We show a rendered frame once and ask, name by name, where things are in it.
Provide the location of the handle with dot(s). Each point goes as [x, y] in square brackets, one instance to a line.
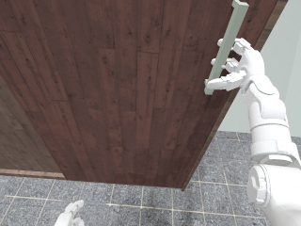
[236, 19]

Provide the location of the left robot hand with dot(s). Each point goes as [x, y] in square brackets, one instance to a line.
[65, 219]

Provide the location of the wardrobe door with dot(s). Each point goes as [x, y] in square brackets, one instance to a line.
[115, 89]
[20, 146]

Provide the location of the right robot hand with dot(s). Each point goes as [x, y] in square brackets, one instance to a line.
[251, 63]

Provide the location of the right robot upper arm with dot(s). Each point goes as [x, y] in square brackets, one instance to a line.
[277, 191]

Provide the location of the robot right forearm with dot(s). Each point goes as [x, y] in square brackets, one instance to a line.
[268, 123]

